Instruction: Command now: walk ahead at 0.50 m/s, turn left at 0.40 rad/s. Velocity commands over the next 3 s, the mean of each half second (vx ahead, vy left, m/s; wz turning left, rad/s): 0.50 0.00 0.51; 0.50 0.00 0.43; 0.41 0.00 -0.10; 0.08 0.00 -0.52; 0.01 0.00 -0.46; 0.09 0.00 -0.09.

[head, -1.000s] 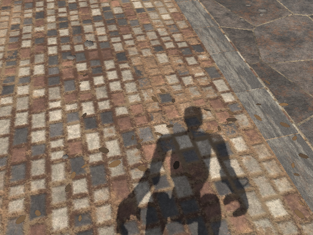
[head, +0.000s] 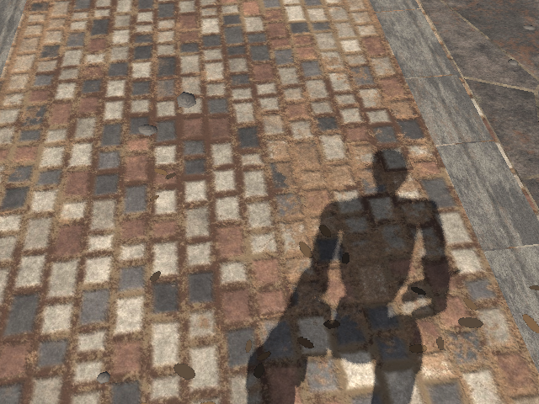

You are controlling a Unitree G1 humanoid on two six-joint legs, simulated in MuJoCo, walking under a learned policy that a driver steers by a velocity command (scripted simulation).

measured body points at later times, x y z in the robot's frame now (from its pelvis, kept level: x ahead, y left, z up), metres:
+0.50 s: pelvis +0.29 +0.03 +0.01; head +0.32 +0.06 +0.45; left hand +0.43 +0.31 -0.10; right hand +0.32 -0.24 -0.12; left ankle +0.18 +0.07 -0.74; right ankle +0.49 -0.08 -0.68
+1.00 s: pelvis +0.55 +0.09 +0.01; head +0.58 +0.10 +0.46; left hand +0.40 +0.31 -0.12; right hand +0.83 -0.02 -0.10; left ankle +0.60 +0.27 -0.69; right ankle +0.53 -0.03 -0.74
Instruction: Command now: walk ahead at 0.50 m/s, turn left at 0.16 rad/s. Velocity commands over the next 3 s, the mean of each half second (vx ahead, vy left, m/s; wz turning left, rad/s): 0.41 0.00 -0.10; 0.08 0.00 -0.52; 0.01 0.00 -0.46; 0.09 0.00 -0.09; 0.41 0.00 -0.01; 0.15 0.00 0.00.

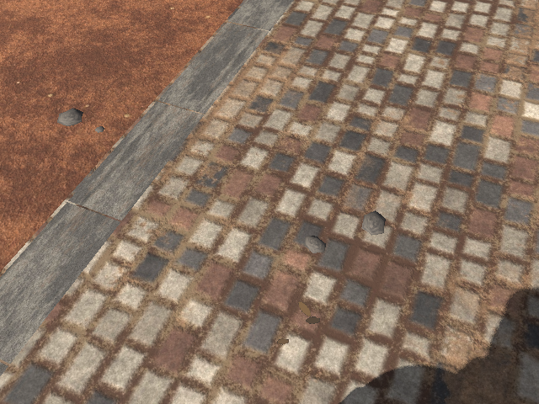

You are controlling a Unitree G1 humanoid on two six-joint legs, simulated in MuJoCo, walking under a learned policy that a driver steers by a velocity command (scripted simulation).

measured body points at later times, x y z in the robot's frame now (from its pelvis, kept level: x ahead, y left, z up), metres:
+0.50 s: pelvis +0.24 +0.04 +0.00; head +0.27 +0.04 +0.45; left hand +0.37 +0.27 -0.14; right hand +0.23 -0.22 -0.14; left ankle +0.17 +0.11 -0.74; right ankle +0.36 -0.09 -0.70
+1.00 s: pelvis +0.32 +0.03 -0.01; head +0.34 +0.01 +0.44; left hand +0.51 +0.26 -0.12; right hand +0.33 -0.26 -0.14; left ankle +0.40 +0.17 -0.70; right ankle +0.37 -0.05 -0.75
